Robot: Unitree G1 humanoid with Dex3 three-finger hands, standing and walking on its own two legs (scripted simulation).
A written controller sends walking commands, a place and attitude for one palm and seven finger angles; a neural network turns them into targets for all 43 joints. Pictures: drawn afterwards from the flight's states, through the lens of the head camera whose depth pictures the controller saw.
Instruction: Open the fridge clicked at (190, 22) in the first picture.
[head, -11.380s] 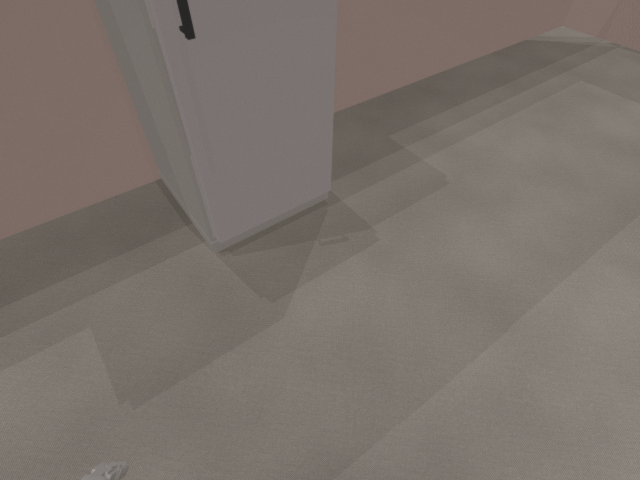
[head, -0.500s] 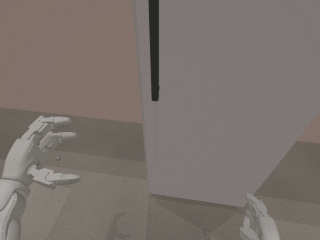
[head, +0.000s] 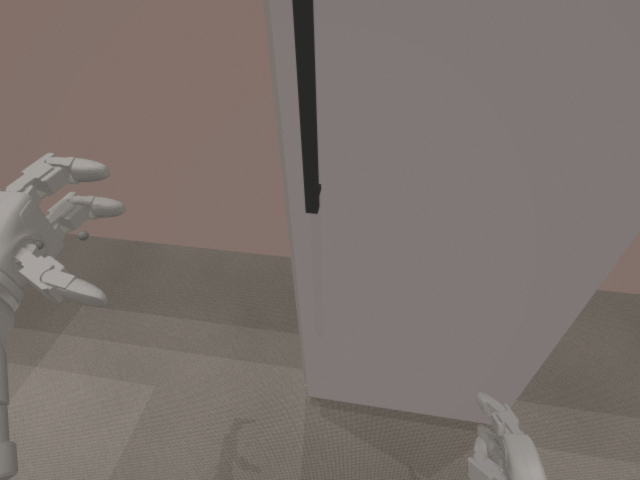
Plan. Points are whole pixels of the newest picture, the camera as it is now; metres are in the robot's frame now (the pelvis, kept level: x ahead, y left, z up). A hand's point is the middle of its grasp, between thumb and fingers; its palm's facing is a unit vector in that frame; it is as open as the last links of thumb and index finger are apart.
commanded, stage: raise the hand to about handle height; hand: left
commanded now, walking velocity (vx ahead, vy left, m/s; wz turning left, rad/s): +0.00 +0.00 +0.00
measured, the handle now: (311, 112) +0.50 +0.07 +0.25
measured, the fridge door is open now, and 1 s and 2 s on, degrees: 0 0 0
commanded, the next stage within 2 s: move the hooked fingers beside the handle in 0.48 s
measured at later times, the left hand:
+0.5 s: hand (95, 238) +0.28 +0.27 +0.21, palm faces +0.05 -0.99 -0.10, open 14.0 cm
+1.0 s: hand (151, 219) +0.31 +0.23 +0.21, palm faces +0.00 -1.00 -0.07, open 14.0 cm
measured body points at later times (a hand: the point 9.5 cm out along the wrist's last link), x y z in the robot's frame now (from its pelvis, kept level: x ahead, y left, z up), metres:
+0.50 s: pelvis +0.00 -0.01 +0.00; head -0.03 -0.03 +0.45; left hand +0.27 +0.32 +0.22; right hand +0.20 -0.23 -0.06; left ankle -0.03 +0.10 -0.74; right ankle +0.02 -0.12 -0.74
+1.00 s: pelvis +0.00 +0.00 +0.00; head -0.03 -0.03 +0.45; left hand +0.31 +0.28 +0.22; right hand +0.19 -0.22 -0.07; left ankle -0.03 +0.10 -0.74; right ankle +0.02 -0.12 -0.74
